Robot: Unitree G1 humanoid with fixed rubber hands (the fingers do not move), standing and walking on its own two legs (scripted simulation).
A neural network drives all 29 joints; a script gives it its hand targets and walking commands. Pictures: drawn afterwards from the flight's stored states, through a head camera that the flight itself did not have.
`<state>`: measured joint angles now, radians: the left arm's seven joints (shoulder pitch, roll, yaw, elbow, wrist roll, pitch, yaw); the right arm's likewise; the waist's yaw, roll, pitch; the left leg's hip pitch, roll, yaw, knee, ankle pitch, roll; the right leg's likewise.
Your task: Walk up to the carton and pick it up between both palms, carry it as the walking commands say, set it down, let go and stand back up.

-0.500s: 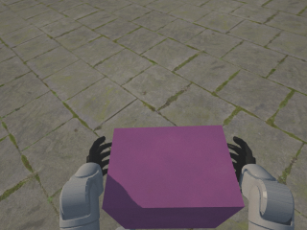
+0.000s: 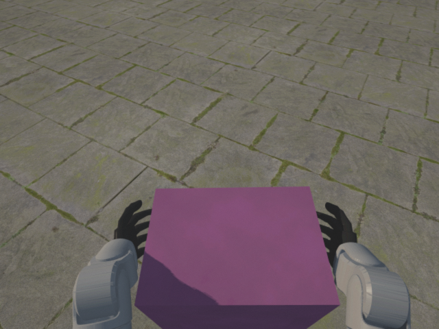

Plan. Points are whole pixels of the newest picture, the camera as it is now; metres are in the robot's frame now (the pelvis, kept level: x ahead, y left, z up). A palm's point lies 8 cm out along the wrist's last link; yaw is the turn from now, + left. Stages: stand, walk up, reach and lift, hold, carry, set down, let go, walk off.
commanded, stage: carry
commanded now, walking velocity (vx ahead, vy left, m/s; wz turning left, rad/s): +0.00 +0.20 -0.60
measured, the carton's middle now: (232, 267) +0.24 +0.01 +0.00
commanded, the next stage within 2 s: hold in 2.00 s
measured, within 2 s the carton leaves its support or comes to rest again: neither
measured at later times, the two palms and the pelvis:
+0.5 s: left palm (152, 216) +0.30 +0.16 +0.06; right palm (355, 285) +0.20 -0.17 +0.07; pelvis +0.01 +0.07 -0.01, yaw -17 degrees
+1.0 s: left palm (143, 208) +0.31 +0.17 +0.08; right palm (348, 292) +0.18 -0.15 +0.08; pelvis +0.01 +0.10 +0.00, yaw -21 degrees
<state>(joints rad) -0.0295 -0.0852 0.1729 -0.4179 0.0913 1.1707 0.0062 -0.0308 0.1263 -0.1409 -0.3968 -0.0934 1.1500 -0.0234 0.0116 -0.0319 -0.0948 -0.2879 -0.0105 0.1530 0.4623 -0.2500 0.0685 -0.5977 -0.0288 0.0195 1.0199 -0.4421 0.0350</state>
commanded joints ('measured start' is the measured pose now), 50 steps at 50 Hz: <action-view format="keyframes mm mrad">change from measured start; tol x32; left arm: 1 -536 -772 -827 -91 -417 0 -212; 50 -527 -801 -759 8 -355 7 -201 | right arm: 1 -495 737 713 -114 375 2 209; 50 -540 743 714 -9 380 29 238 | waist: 1 -19 128 -129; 10 -16 192 -249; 14 20 -279 -278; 24 -15 -140 -268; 27 -21 351 -267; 50 -12 44 -184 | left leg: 1 127 267 -128 -133 214 61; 11 221 275 -13 166 593 3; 15 -419 90 -153 673 -358 -160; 24 56 12 25 -10 73 -159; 28 136 432 -389 -65 454 55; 50 32 203 -121 -71 74 -105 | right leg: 1 -54 -34 -58 112 13 -1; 10 141 5 -159 -427 81 -66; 14 682 -444 501 -546 1239 -303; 23 432 -171 56 -470 670 -111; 27 92 7 -75 -112 -225 13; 50 355 -126 -5 -586 275 -41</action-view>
